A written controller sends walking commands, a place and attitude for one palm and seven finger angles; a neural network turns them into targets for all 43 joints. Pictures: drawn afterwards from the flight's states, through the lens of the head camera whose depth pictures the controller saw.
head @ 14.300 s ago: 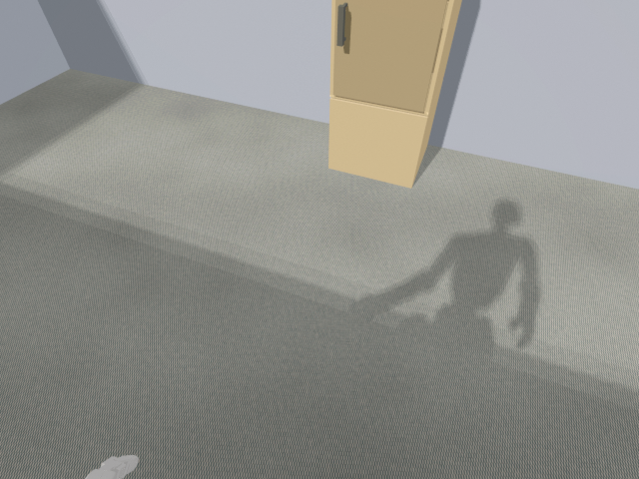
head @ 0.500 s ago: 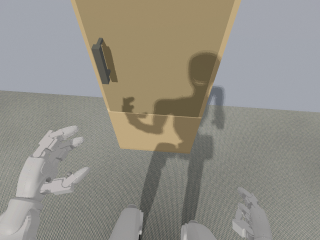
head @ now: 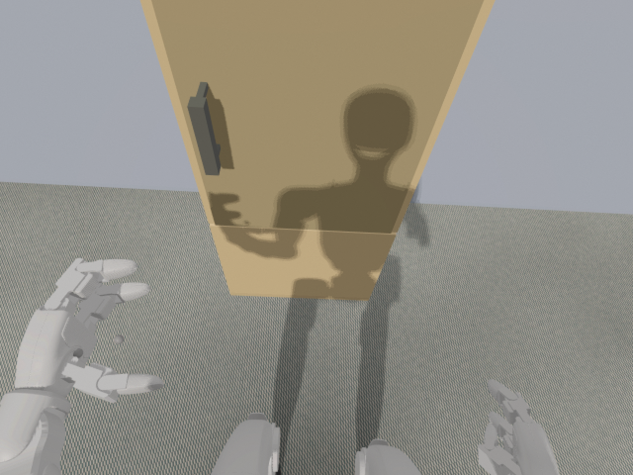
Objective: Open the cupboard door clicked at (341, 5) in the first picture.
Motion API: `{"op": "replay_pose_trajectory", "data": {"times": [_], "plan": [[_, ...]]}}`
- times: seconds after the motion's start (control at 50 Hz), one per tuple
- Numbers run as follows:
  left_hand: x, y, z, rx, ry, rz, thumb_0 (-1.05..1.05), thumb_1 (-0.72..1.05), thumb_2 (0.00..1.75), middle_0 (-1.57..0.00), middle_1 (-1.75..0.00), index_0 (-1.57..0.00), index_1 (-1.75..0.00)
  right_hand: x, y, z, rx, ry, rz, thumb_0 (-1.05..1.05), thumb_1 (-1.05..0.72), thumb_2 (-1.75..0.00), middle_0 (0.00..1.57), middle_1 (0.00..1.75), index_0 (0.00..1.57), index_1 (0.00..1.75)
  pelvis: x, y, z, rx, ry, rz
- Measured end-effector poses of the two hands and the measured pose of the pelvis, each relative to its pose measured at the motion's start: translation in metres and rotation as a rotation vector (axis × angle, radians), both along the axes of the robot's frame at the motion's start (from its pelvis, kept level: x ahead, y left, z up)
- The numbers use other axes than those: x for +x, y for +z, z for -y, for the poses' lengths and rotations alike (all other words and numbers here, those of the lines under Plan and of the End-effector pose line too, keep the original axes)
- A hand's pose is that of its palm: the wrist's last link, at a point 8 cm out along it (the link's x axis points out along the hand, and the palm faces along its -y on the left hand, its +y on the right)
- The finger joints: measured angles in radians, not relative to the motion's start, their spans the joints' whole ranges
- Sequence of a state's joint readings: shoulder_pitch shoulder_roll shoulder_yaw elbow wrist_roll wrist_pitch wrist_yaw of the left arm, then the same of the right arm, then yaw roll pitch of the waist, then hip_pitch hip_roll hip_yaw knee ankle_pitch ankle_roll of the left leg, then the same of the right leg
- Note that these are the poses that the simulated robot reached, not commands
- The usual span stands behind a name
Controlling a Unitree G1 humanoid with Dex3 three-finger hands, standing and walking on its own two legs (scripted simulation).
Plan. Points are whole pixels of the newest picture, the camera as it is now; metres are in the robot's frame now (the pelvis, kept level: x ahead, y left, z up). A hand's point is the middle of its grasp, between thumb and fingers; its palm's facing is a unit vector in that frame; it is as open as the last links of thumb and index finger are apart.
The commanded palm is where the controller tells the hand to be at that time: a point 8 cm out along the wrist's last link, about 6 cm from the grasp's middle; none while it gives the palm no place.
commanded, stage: raise the hand with hooked fingers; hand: left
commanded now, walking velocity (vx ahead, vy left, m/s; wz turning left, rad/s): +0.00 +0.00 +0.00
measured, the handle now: (208, 130) +0.59 +0.21 +0.04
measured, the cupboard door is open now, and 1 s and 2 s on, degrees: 0 0 0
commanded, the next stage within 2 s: move the hooked fingers beside the handle in 0.94 s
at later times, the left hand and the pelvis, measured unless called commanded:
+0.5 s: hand (85, 305) +0.28 +0.28 +0.06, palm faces +0.04 -1.00 -0.05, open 13.9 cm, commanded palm +0.25 +0.32 +0.06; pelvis +0.00 +0.00 +0.01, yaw +0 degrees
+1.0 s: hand (115, 302) +0.29 +0.25 +0.05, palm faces +0.04 -1.00 -0.03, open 13.9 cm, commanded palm +0.26 +0.30 +0.06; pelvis +0.01 -0.02 +0.00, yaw +0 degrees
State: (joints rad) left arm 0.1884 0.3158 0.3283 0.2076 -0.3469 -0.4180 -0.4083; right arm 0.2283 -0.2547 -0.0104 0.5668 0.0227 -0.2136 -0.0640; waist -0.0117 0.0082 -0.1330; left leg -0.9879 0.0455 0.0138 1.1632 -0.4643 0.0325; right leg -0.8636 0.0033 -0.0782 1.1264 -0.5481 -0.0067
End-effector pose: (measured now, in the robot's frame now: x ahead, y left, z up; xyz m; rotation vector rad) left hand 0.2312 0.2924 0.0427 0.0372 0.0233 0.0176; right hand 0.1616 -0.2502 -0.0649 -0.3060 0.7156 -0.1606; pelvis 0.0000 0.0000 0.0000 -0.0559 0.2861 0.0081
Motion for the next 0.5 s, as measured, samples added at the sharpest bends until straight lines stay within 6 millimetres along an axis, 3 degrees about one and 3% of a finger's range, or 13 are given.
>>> {"op": "replay_pose_trajectory", "data": {"times": [0.1,0.2,0.5], "plan": [[0.000,0.017,-0.018,0.019,0.051,0.044,0.00,-0.36,0.35,-0.29,-1.11,-0.29,-1.12,0.013,0.008,-0.022,0.032,0.057,0.035,0.01,-0.90,-0.90,0.20,0.30,0.20,0.30,-0.001,0.004,-0.005,-0.008,0.011,0.012],[0.003,0.007,-0.028,0.004,0.034,-0.034,0.00,-0.44,0.32,-0.29,-1.16,-0.30,-1.17,0.014,0.009,-0.031,0.042,0.082,0.028,0.01,-0.90,-0.90,0.21,0.30,0.20,0.30,-0.003,0.006,-0.007,-0.012,0.018,0.016],[0.028,0.018,-0.039,0.009,0.022,-0.018,-0.01,-0.49,0.30,-0.30,-1.19,-0.30,-1.20,-0.026,0.001,-0.001,-0.001,0.008,-0.088,0.01,-0.90,-0.90,0.21,0.30,0.20,0.30,-0.004,0.009,0.000,-0.007,0.010,0.018]]}}
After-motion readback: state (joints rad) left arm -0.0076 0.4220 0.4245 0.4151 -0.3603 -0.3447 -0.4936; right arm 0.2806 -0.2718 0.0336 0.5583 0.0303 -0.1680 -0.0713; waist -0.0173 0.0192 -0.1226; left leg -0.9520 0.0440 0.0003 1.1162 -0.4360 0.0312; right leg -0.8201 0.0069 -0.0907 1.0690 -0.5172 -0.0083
